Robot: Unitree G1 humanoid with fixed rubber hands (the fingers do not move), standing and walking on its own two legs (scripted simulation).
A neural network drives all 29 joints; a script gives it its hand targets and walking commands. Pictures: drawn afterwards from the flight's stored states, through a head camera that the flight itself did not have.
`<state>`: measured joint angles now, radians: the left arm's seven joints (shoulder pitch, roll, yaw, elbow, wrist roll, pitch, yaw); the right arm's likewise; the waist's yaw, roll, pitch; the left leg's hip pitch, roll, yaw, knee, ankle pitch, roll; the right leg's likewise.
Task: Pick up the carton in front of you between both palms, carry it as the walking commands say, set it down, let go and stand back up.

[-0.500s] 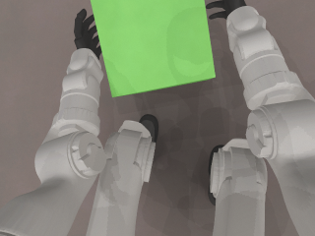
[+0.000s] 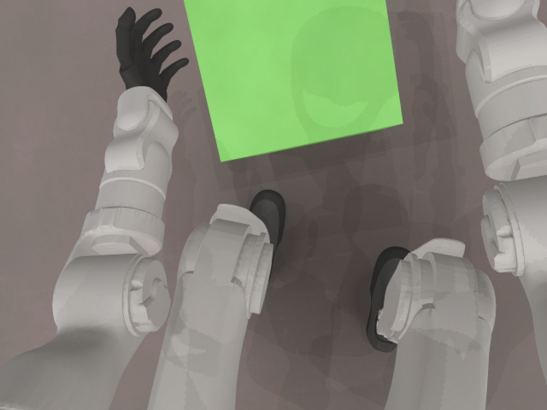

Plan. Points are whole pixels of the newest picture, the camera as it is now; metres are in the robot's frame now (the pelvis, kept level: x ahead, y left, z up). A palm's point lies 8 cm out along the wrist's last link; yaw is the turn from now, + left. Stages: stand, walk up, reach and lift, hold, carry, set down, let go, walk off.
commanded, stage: set down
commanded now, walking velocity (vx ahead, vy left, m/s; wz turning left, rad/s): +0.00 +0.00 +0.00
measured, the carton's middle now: (303, 74) +0.50 +0.06 -0.27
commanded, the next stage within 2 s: let go in 0.86 s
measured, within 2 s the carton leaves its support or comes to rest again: neither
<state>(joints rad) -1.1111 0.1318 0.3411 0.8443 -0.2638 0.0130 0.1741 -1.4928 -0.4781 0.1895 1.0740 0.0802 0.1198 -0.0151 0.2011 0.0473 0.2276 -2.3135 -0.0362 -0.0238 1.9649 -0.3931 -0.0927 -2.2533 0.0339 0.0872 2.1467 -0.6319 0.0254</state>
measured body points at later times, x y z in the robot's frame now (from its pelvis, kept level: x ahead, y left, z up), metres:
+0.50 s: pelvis +0.01 +0.01 +0.11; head +0.34 -0.01 +0.42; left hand +0.46 +0.24 +0.00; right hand +0.60 -0.12 -0.01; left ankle +0.16 +0.14 -0.36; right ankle +0.08 -0.13 -0.36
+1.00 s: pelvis +0.05 +0.00 +0.24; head +0.33 -0.02 +0.58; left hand +0.45 +0.23 +0.14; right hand +0.59 -0.14 +0.13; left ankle +0.16 +0.14 -0.36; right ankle +0.08 -0.13 -0.36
